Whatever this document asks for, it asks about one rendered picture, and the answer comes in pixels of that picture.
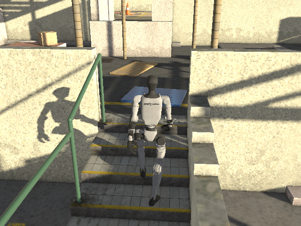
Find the robot left forearm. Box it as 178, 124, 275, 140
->
127, 115, 136, 141

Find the right robot shin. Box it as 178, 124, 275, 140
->
151, 165, 163, 200

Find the robot right forearm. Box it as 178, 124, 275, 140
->
167, 114, 173, 127

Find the robot head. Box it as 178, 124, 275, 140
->
144, 75, 160, 98

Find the robot left hand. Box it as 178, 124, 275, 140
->
127, 140, 139, 154

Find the robot right hand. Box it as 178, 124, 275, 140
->
161, 125, 172, 132

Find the robot right upper arm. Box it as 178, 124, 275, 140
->
162, 96, 172, 120

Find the robot left upper arm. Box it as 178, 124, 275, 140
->
131, 95, 142, 122

